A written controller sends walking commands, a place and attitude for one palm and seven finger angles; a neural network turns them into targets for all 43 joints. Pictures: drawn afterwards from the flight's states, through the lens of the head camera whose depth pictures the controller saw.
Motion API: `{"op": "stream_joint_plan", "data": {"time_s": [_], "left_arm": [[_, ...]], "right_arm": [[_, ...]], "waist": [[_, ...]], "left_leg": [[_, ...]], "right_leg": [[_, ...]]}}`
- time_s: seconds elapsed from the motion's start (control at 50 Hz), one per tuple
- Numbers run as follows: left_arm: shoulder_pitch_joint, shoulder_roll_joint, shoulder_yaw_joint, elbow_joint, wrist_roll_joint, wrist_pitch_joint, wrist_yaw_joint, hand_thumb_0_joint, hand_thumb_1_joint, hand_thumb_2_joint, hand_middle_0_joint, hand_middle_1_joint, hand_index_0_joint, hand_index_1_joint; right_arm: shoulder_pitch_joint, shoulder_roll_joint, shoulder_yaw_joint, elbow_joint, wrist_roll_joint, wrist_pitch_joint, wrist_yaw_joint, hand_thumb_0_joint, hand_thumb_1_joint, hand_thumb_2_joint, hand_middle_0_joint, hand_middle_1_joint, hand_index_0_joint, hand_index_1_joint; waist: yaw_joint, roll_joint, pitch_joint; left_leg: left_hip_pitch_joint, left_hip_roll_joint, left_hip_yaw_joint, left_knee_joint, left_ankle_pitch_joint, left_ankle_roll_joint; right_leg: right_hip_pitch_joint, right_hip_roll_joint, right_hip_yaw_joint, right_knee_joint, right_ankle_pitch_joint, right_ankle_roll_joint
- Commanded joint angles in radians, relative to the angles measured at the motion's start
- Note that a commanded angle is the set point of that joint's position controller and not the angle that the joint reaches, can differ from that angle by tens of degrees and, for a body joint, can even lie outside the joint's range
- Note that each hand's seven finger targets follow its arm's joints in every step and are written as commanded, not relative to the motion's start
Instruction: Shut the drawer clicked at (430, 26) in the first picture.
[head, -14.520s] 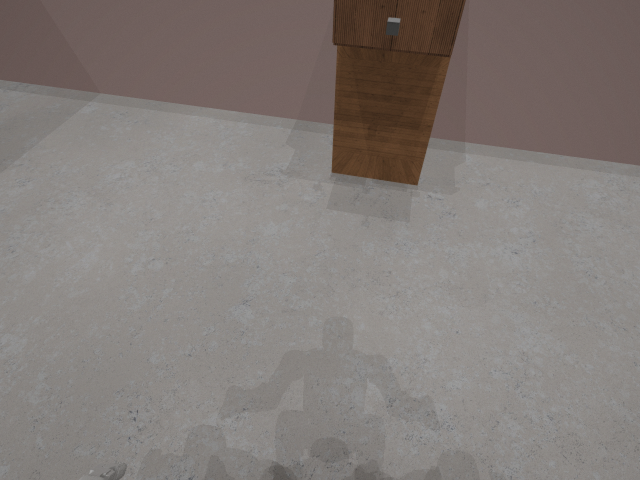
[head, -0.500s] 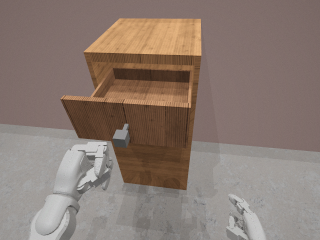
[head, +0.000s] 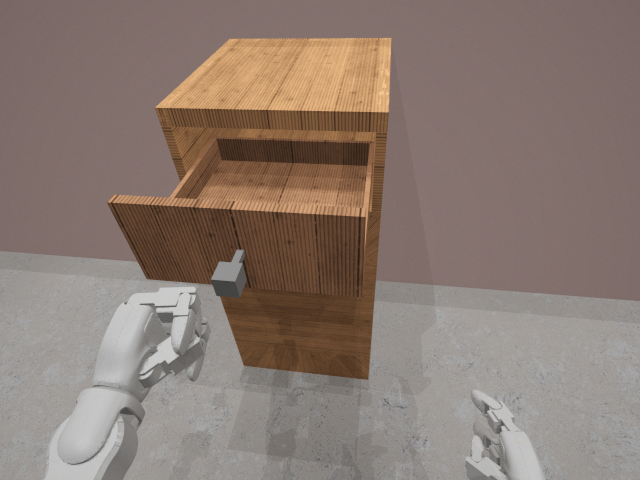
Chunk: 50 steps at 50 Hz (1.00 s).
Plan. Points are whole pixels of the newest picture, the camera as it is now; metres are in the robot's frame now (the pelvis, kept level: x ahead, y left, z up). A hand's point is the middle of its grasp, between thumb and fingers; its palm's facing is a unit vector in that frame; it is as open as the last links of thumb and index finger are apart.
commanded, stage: bring the fist close to the handle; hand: left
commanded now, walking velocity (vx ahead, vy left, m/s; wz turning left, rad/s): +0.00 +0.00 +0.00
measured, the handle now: (233, 270) +0.40 +0.17 +0.06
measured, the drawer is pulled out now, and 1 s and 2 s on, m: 0.24 0.24 0.23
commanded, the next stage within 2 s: push the drawer shut in 1.32 s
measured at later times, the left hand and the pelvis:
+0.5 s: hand (228, 333) +0.26 +0.14 +0.10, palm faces -0.05 -1.00 -0.04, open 3.2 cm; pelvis +0.01 +0.01 -0.01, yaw -1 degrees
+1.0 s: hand (253, 326) +0.30 +0.12 +0.05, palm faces -0.05 -1.00 -0.05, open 3.3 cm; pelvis +0.00 +0.01 -0.02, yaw -1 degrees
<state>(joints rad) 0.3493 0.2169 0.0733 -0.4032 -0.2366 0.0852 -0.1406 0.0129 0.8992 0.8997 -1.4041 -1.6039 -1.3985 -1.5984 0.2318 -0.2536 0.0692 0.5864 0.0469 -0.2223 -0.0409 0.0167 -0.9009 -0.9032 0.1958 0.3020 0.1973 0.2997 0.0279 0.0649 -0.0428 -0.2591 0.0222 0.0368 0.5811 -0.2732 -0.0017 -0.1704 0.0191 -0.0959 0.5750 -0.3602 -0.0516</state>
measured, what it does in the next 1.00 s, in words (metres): stands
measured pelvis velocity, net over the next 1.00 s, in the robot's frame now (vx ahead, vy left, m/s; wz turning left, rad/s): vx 0.00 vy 0.01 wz -0.02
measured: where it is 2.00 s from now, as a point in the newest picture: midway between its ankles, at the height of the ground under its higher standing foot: outside the picture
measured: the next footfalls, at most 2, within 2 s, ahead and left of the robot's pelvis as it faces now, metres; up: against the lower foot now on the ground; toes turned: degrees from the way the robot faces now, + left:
none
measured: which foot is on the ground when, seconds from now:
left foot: down 0.00-1.00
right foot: down 0.00-1.00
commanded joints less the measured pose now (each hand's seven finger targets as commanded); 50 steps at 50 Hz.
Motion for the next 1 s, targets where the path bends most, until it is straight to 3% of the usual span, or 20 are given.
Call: {"op": "stream_joint_plan", "data": {"time_s": [0.0, 0.06, 0.16, 0.24, 0.32, 0.4, 0.44, 0.46, 0.54, 0.56, 0.62, 0.66, 0.68, 0.72, 0.76, 0.82, 0.86, 0.9, 0.94, 0.98], "left_arm": [[-0.177, 0.066, 0.045, -0.165, -0.011, -0.076, 0.001, 0.0, 0.9, 0.9, -1.4, -1.6, -1.4, -1.6], [-0.154, 0.085, 0.064, -0.131, 0.002, -0.099, -0.001, 0.0, 0.9, 0.9, -1.4, -1.6, -1.4, -1.6], [-0.237, 0.066, 0.032, -0.11, 0.017, -0.148, 0.017, 0.0, 0.9, 0.9, -1.4, -1.6, -1.4, -1.6], [-0.26, 0.047, 0.017, -0.063, 0.023, -0.18, 0.023, 0.0, 0.9, 0.9, -1.4, -1.6, -1.4, -1.6], [-0.247, 0.013, -0.019, -0.012, 0.035, -0.198, 0.029, 0.0, 0.9, 0.9, -1.4, -1.6, -1.4, -1.6], [-0.219, 0.035, 0.015, 0.026, 0.045, -0.219, 0.047, 0.0, 0.9, 0.9, -1.4, -1.6, -1.4, -1.6], [-0.252, 0.019, -0.007, 0.026, 0.047, -0.235, 0.051, 0.0, 0.9, 0.9, -1.4, -1.6, -1.4, -1.6], [-0.254, 0.047, 0.018, 0.046, 0.053, -0.247, 0.061, 0.0, 0.9, 0.9, -1.4, -1.6, -1.4, -1.6], [-0.342, 0.009, -0.023, 0.087, 0.056, -0.285, 0.067, 0.0, 0.9, 0.9, -1.4, -1.6, -1.4, -1.6], [-0.357, 0.024, -0.018, 0.108, 0.061, -0.295, 0.073, 0.0, 0.9, 0.9, -1.4, -1.6, -1.4, -1.6], [-0.399, 0.008, -0.029, 0.156, 0.059, -0.318, 0.067, 0.0, 0.9, 0.9, -1.4, -1.6, -1.4, -1.6], [-0.392, 0.029, -0.007, 0.203, 0.065, -0.333, 0.072, 0.0, 0.9, 0.9, -1.4, -1.6, -1.4, -1.6], [-0.396, -0.007, -0.039, 0.212, 0.067, -0.338, 0.069, 0.0, 0.9, 0.9, -1.4, -1.6, -1.4, -1.6], [-0.416, -0.012, -0.042, 0.23, 0.066, -0.349, 0.072, 0.0, 0.9, 0.9, -1.4, -1.6, -1.4, -1.6], [-0.421, 0.012, -0.026, 0.283, 0.078, -0.359, 0.083, 0.0, 0.9, 0.9, -1.4, -1.6, -1.4, -1.6], [-0.497, 0.003, -0.034, 0.317, 0.08, -0.375, 0.089, 0.0, 0.9, 0.9, -1.4, -1.6, -1.4, -1.6], [-0.525, 0.054, 0.012, 0.359, 0.088, -0.396, 0.104, 0.0, 0.9, 0.9, -1.4, -1.6, -1.4, -1.6], [-0.591, 0.009, -0.03, 0.365, 0.088, -0.419, 0.105, 0.0, 0.9, 0.9, -1.4, -1.6, -1.4, -1.6], [-0.603, 0.025, -0.009, 0.347, 0.083, -0.442, 0.109, 0.0, 0.9, 0.9, -1.4, -1.6, -1.4, -1.6], [-0.556, 0.019, -0.01, 0.355, 0.08, -0.45, 0.111, 0.0, 0.9, 0.9, -1.4, -1.6, -1.4, -1.6]], "right_arm": [[-0.144, -0.091, -0.049, -0.174, 0.005, -0.071, -0.006, 0.0, -0.9, -0.9, 0.2, 0.3, 0.2, 0.3], [-0.137, -0.094, -0.05, -0.167, -0.002, -0.065, -0.005, 0.0, -0.9, -0.9, 0.2, 0.3, 0.2, 0.3], [-0.13, -0.09, -0.051, -0.163, -0.005, -0.062, -0.003, 0.0, -0.9, -0.9, 0.2, 0.3, 0.2, 0.3], [-0.114, -0.09, -0.057, -0.16, -0.006, -0.058, 0.0, 0.0, -0.9, -0.9, 0.2, 0.3, 0.2, 0.3], [-0.108, -0.089, -0.061, -0.167, -0.008, -0.049, 0.011, 0.0, -0.9, -0.9, 0.2, 0.3, 0.2, 0.3], [-0.099, -0.094, -0.068, -0.169, -0.014, -0.029, 0.02, 0.0, -0.9, -0.9, 0.2, 0.3, 0.2, 0.3], [-0.102, -0.091, -0.068, -0.173, -0.014, -0.021, 0.022, 0.0, -0.9, -0.9, 0.2, 0.3, 0.2, 0.3], [-0.098, -0.095, -0.069, -0.164, -0.015, -0.016, 0.021, 0.0, -0.9, -0.9, 0.2, 0.3, 0.2, 0.3], [-0.098, -0.093, -0.071, -0.16, -0.016, -0.007, 0.023, 0.0, -0.9, -0.9, 0.2, 0.3, 0.2, 0.3], [-0.092, -0.099, -0.072, -0.153, -0.017, -0.002, 0.023, 0.0, -0.9, -0.9, 0.2, 0.3, 0.2, 0.3], [-0.092, -0.097, -0.075, -0.15, -0.017, 0.004, 0.024, 0.0, -0.9, -0.9, 0.2, 0.3, 0.2, 0.3], [-0.082, -0.103, -0.079, -0.142, -0.018, 0.011, 0.025, 0.0, -0.9, -0.9, 0.2, 0.3, 0.2, 0.3], [-0.081, -0.1, -0.08, -0.147, -0.019, 0.015, 0.028, 0.0, -0.9, -0.9, 0.2, 0.3, 0.2, 0.3], [-0.076, -0.1, -0.084, -0.15, -0.019, 0.018, 0.031, 0.0, -0.9, -0.9, 0.2, 0.3, 0.2, 0.3], [-0.067, -0.108, -0.086, -0.141, -0.021, 0.03, 0.032, 0.0, -0.9, -0.9, 0.2, 0.3, 0.2, 0.3], [-0.07, -0.105, -0.085, -0.144, -0.02, 0.046, 0.035, 0.0, -0.9, -0.9, 0.2, 0.3, 0.2, 0.3], [-0.065, -0.111, -0.087, -0.131, -0.022, 0.058, 0.033, 0.0, -0.9, -0.9, 0.2, 0.3, 0.2, 0.3], [-0.065, -0.104, -0.086, -0.135, -0.021, 0.065, 0.034, 0.0, -0.9, -0.9, 0.2, 0.3, 0.2, 0.3], [-0.064, -0.103, -0.093, -0.136, -0.022, 0.064, 0.035, 0.0, -0.9, -0.9, 0.2, 0.3, 0.2, 0.3], [-0.055, -0.103, -0.096, -0.139, -0.024, 0.068, 0.038, 0.0, -0.9, -0.9, 0.2, 0.3, 0.2, 0.3]], "waist": [[-0.007, -0.113, -0.046], [-0.002, -0.116, -0.061], [-0.017, -0.061, -0.063], [-0.022, -0.065, -0.119], [-0.02, -0.065, -0.121], [-0.015, -0.092, -0.147], [-0.024, -0.081, -0.145], [-0.027, -0.1, -0.128], [-0.042, -0.062, -0.133], [-0.049, -0.099, -0.13], [-0.049, -0.064, -0.162], [-0.047, -0.094, -0.173], [-0.044, -0.079, -0.19], [-0.045, -0.083, -0.206], [-0.053, -0.135, -0.189], [-0.056, -0.086, -0.188], [-0.058, -0.111, -0.175], [-0.065, -0.067, -0.209], [-0.053, -0.037, -0.266], [-0.046, -0.071, -0.299]], "left_leg": [[0.078, -0.026, -0.031, -0.043, 0.115, 0.043], [0.069, -0.026, -0.029, -0.04, 0.138, 0.043], [0.078, -0.025, -0.032, -0.035, 0.139, 0.041], [0.089, -0.024, -0.032, -0.027, 0.172, 0.039], [0.079, -0.02, -0.036, -0.02, 0.2, 0.035], [0.055, -0.019, -0.027, -0.005, 0.223, 0.034], [0.05, -0.019, -0.025, 0.003, 0.218, 0.034], [0.033, -0.016, -0.026, 0.008, 0.209, 0.035], [0.027, -0.018, -0.03, 0.021, 0.17, 0.03], [0.013, -0.015, -0.032, 0.026, 0.163, 0.035], [0.01, -0.021, -0.03, 0.039, 0.157, 0.032], [-0.006, -0.017, -0.031, 0.046, 0.164, 0.033], [-0.002, -0.019, -0.031, 0.05, 0.178, 0.032], [-0.006, -0.019, -0.033, 0.059, 0.18, 0.028], [-0.035, -0.015, -0.034, 0.067, 0.17, 0.033], [-0.058, -0.022, -0.03, 0.079, 0.13, 0.029], [-0.087, -0.019, -0.028, 0.089, 0.106, 0.032], [-0.078, -0.022, -0.029, 0.099, 0.106, 0.03], [-0.054, -0.021, -0.025, 0.103, 0.128, 0.028], [-0.053, -0.018, -0.025, 0.104, 0.165, 0.031]], "right_leg": [[-0.115, -0.045, 0.101, -0.148, 0.232, 0.074], [-0.105, -0.042, 0.091, -0.128, 0.274, 0.072], [-0.135, -0.03, 0.072, -0.105, 0.248, 0.058], [-0.123, -0.027, 0.061, -0.074, 0.293, 0.053], [-0.133, -0.024, 0.049, -0.048, 0.322, 0.047], [-0.123, -0.025, 0.053, -0.029, 0.366, 0.049], [-0.139, -0.025, 0.053, -0.02, 0.363, 0.05], [-0.147, -0.024, 0.056, -0.024, 0.346, 0.051], [-0.19, -0.02, 0.053, -0.006, 0.29, 0.046], [-0.195, -0.021, 0.058, -0.009, 0.281, 0.049], [-0.202, -0.021, 0.062, 0.007, 0.281, 0.045], [-0.2, -0.022, 0.063, 0.014, 0.288, 0.046], [-0.202, -0.021, 0.06, 0.027, 0.304, 0.043], [-0.207, -0.021, 0.058, 0.039, 0.31, 0.043], [-0.221, -0.02, 0.061, 0.042, 0.301, 0.048], [-0.251, -0.022, 0.067, 0.054, 0.263, 0.045], [-0.264, -0.022, 0.079, 0.051, 0.231, 0.047], [-0.277, -0.022, 0.078, 0.067, 0.229, 0.043], [-0.257, -0.021, 0.083, 0.076, 0.251, 0.04], [-0.224, -0.021, 0.083, 0.082, 0.305, 0.042]]}}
